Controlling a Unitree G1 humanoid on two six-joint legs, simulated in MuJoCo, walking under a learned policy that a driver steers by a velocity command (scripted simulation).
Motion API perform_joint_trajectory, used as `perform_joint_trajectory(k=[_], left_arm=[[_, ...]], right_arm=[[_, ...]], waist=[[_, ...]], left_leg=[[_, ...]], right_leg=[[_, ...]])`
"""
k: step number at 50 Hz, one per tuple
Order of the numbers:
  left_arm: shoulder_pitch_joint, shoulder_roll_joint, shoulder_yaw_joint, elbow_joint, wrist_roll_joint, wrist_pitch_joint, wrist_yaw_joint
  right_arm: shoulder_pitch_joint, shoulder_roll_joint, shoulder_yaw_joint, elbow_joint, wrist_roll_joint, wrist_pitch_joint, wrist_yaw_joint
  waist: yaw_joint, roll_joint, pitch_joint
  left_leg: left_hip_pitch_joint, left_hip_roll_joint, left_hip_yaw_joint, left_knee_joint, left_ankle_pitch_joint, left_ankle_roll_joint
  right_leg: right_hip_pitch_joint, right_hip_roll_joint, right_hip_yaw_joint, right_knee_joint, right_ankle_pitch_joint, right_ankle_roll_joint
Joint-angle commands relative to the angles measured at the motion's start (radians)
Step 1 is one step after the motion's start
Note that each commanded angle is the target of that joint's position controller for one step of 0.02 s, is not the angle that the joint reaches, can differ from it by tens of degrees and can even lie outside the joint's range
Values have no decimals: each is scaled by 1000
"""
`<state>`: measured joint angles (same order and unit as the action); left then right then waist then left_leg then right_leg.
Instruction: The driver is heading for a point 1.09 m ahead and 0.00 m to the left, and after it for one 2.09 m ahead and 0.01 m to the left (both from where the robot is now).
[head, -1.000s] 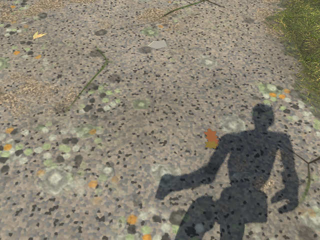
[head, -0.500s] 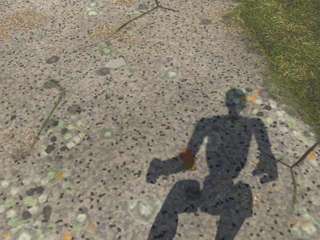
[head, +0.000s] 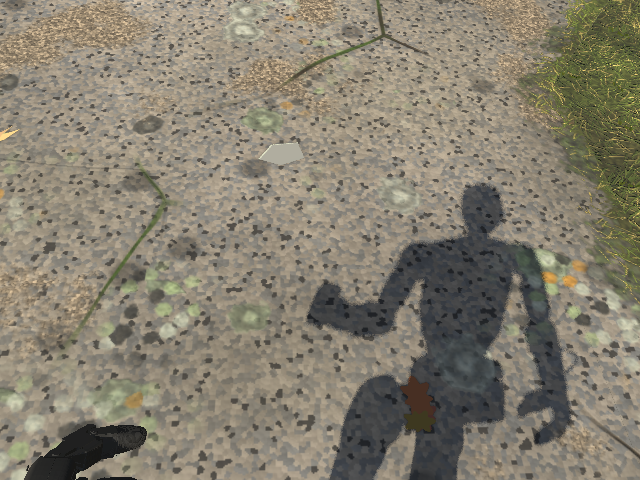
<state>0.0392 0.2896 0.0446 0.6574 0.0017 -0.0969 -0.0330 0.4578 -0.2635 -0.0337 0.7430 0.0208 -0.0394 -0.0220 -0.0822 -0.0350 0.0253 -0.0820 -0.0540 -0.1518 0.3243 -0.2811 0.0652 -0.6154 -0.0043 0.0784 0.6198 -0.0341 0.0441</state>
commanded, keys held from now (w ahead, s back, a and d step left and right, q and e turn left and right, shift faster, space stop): w+q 0.32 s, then w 0.10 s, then w+e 0.58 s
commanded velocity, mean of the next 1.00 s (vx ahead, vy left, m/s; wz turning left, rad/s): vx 0.50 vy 0.00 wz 0.09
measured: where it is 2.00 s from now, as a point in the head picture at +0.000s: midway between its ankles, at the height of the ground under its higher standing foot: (298, 222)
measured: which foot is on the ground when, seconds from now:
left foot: down 0.00-0.14, up 0.16-0.60, down 0.62-1.00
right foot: up 0.00-0.12, down 0.14-0.64, up 0.66-1.00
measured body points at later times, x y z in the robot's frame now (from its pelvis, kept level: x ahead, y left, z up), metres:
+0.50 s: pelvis +0.28 -0.01 -0.01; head +0.31 +0.00 +0.44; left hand +0.21 +0.27 -0.13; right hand +0.55 -0.19 -0.08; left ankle +0.39 +0.18 -0.70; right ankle +0.23 -0.13 -0.75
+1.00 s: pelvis +0.53 +0.08 -0.01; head +0.55 +0.08 +0.44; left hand +0.70 +0.35 -0.10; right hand +0.58 -0.21 -0.13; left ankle +0.45 +0.19 -0.75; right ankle +0.69 -0.06 -0.70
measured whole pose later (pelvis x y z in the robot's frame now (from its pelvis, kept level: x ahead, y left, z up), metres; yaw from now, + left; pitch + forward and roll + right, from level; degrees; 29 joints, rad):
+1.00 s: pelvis +0.53 +0.08 -0.01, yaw +2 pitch +0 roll +3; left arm 0.12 0.30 0.06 0.75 -0.02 -0.02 -0.03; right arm 0.32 -0.29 -0.08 0.80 -0.01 -0.09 0.00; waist -0.07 -0.04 0.04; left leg 0.02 -0.01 0.22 0.23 -0.24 0.01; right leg -0.66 -0.11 0.03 0.78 -0.03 0.01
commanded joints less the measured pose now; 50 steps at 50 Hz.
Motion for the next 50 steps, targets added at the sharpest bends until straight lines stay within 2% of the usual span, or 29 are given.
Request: perform_joint_trajectory(k=[1,5,6,7,8,9,10,11,12,13,14,16,18,21,23,26,29,31,32,33,34,35,36,37,38,40,42,46,50], left_arm=[[-168,56,11,-103,-9,-24,-7],[-100,107,37,-89,-14,-37,-2],[-6,132,53,-65,-11,-40,6],[136,166,69,-41,-1,-41,15],[310,229,82,-27,5,-31,26],[316,253,84,5,9,-19,14],[269,140,61,-18,-6,-15,15],[222,93,50,-19,-9,-10,21],[187,87,45,-12,-2,-8,20],[168,72,41,1,4,-7,20],[158,69,39,10,13,-10,22],[157,69,43,34,4,-22,22],[174,96,50,63,-2,-29,19],[178,124,54,89,-5,-25,16],[202,140,53,109,-21,-15,15],[288,179,56,147,-39,3,13],[317,211,61,172,-41,24,19],[308,190,47,173,-35,30,25],[300,120,19,140,-6,23,25],[430,10,-13,125,-17,11,23],[373,129,17,142,-43,7,22],[302,156,30,113,-58,8,22],[265,141,28,108,-50,11,27],[253,132,32,106,-35,19,30],[277,115,34,115,-35,33,30],[290,69,28,117,-38,59,30],[248,57,28,95,-32,75,32],[148,40,18,61,-24,71,11],[19,40,11,11,-22,69,-14]], right_arm=[[24,-190,-59,-36,10,-3,-14],[-15,-199,-73,-34,10,9,-19],[-36,-186,-70,-44,8,10,-16],[-64,-156,-58,-66,-1,10,-10],[-45,-87,-35,-92,-31,6,-8],[125,-38,-19,-108,12,-4,-4],[78,-151,-41,-71,29,-3,-7],[-44,-194,-54,-87,21,1,-4],[-98,-179,-54,-95,9,2,-5],[-134,-165,-57,-108,-2,2,-1],[-129,-146,-56,-115,3,6,6],[-140,-103,-47,-127,10,16,13],[-188,-78,-36,-150,-1,16,15],[-250,-62,-21,-161,-6,0,28],[-339,-50,-9,-181,-11,-18,42],[-450,-62,-8,-217,-6,-36,58],[-435,-114,-29,-225,-3,-45,63],[-213,-186,-70,-163,-13,-44,48],[-34,-266,-94,-138,-32,-36,31],[-20,-316,-97,-137,-46,-28,30],[-26,-215,-74,-142,-42,-28,33],[-80,-175,-60,-131,-30,-31,33],[-139,-147,-51,-124,-25,-36,36],[-188,-121,-46,-118,-28,-42,40],[-221,-100,-42,-114,-34,-52,41],[-250,-94,-48,-95,-34,-71,41],[-261,-111,-57,-74,-35,-82,34],[-242,-147,-72,-40,-35,-76,18],[-189,-190,-89,-6,-17,-59,11]], waist=[[-8,153,12],[48,185,0],[98,181,-55],[168,156,-178],[213,-4,-350],[110,-359,-427],[136,-187,-288],[155,-80,-152],[136,-5,-81],[120,-6,-37],[98,-43,-28],[87,-59,-13],[88,-32,11],[99,-12,17],[124,0,38],[158,-3,55],[115,-33,24],[-15,-32,-122],[-85,64,-283],[-13,317,-439],[-55,211,-393],[-38,196,-234],[-7,149,-157],[26,146,-102],[59,155,-78],[88,135,-47],[97,116,-3],[73,93,33],[27,71,72]], left_leg=[[-27,200,-192,-60,284,123],[8,225,-251,26,386,90],[-7,186,-227,118,499,67],[-90,134,-193,309,496,37],[-257,45,-107,605,161,2],[-585,-41,-47,883,-343,-43],[-672,48,-62,978,-267,-55],[-677,81,-20,968,-167,-59],[-638,117,4,943,-102,-64],[-619,141,7,903,-66,-65],[-578,164,11,883,-43,-63],[-577,179,35,844,-33,-66],[-604,181,36,760,2,-75],[-587,171,54,571,151,-72],[-533,156,108,419,244,-63],[-496,128,142,289,260,-57],[-402,91,144,200,187,-29],[-31,65,166,155,227,19],[276,264,-26,209,278,82],[506,499,-461,97,70,216],[442,470,-496,32,-28,200],[333,437,-335,11,-2,166],[213,394,-230,-18,71,149],[110,362,-151,-56,127,140],[33,339,-82,-97,164,132],[-44,338,-2,-158,223,142],[-66,340,73,-195,264,142],[-36,312,221,-213,296,119],[34,338,294,-207,291,100]], right_leg=[[56,47,-27,-99,79,0],[199,40,-16,-157,-6,-46],[340,43,-36,-195,2,-74],[581,-34,16,-170,-1,-122],[872,-224,226,-133,-68,-178],[1073,-425,709,-266,-288,-327],[960,-394,673,-314,-433,-295],[814,-348,479,-326,-371,-255],[686,-305,363,-347,-227,-240],[606,-270,282,-370,-138,-236],[552,-249,215,-395,-90,-230],[509,-241,131,-439,-32,-244],[489,-249,86,-471,35,-266],[501,-220,-14,-484,118,-263],[484,-191,-52,-484,136,-250],[542,-218,-19,-459,151,-243],[622,-251,15,-367,251,-210],[528,-178,-41,-97,398,-155],[319,-115,-79,210,110,-109],[9,28,-56,526,-539,-56],[-75,-7,53,639,-548,-56],[-143,-46,31,657,-468,-60],[-123,-84,11,628,-389,-57],[-88,-109,10,587,-333,-52],[-24,-128,18,568,-291,-46],[17,-135,15,543,-255,-34],[-20,-141,26,485,-194,-22],[-29,-132,0,252,7,-24],[-22,-117,-61,95,40,-54]])
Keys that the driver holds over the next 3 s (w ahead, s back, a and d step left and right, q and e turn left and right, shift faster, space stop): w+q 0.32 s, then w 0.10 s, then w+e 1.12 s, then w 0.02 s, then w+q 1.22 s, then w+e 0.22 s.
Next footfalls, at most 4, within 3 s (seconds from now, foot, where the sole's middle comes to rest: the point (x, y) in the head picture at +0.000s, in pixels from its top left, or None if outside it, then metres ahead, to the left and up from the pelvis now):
0.14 right None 0.27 -0.13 -0.79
0.62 left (189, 472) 0.49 0.20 -0.79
1.14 right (301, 340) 0.77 -0.05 -0.79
1.64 left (247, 229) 1.11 0.08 -0.79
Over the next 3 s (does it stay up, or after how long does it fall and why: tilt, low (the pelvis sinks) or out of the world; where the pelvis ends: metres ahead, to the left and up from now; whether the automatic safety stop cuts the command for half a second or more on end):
stays up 1.61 -0.01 0.00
